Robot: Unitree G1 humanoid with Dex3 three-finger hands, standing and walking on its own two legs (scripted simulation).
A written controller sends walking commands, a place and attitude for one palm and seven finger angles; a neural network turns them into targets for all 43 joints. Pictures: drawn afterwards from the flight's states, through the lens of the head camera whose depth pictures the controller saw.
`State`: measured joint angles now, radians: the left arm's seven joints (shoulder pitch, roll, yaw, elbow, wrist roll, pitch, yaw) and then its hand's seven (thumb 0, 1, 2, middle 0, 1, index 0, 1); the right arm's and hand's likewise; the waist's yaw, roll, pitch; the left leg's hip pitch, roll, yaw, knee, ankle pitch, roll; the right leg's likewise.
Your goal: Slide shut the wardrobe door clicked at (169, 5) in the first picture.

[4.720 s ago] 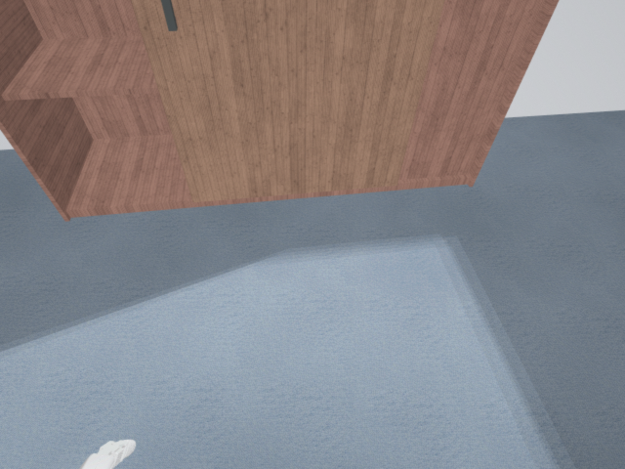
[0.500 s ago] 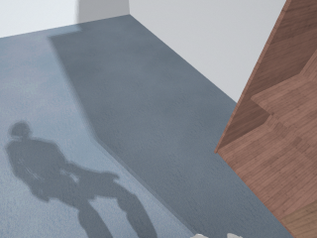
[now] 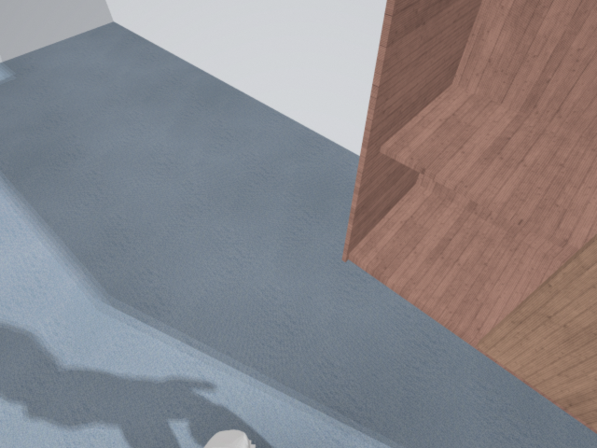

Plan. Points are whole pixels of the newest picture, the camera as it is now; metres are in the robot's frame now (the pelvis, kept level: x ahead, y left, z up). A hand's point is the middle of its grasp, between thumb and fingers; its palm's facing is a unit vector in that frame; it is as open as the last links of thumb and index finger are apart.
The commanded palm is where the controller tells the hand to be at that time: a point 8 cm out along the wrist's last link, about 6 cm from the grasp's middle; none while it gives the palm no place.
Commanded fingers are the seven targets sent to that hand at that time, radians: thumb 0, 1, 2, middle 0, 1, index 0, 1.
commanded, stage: turn to face it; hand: right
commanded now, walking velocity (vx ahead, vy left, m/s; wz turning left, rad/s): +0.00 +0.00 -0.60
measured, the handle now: out of the picture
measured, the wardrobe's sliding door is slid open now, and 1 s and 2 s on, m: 0.53 0.53 0.53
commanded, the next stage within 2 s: take the last steps up to it in 1.02 s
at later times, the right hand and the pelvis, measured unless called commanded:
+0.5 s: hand out of the picture -0.04 -0.17 -0.17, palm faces +0.36 +0.90 -0.25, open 7.4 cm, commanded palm none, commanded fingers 0.00 -0.90 -0.90 0.20 0.30 0.20 0.30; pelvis -0.02 +0.04 +0.00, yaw -20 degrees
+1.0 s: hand out of the picture -0.04 -0.21 -0.16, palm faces +0.51 +0.82 -0.25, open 7.4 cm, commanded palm none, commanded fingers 0.00 -0.90 -0.90 0.20 0.30 0.20 0.30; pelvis -0.03 +0.01 +0.00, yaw -31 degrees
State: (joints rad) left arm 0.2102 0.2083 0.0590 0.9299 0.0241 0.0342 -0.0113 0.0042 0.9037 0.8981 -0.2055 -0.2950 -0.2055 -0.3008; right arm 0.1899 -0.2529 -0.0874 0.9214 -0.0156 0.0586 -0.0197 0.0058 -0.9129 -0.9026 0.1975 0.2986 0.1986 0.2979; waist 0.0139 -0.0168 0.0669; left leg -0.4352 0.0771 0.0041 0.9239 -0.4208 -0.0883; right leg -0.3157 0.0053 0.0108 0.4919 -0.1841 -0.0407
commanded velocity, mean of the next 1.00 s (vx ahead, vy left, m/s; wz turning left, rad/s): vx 0.00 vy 0.00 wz -0.44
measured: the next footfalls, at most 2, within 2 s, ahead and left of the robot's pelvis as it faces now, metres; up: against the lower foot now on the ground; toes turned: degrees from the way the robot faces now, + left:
left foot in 0.14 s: +0.05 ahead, +0.16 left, +0.00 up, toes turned -3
right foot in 0.56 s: -0.03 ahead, -0.09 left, +0.00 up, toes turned -28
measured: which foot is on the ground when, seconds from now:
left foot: up 0.00-0.12, down 0.14-0.56, up 0.58-1.00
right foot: down 0.00-0.12, up 0.14-0.54, down 0.56-1.00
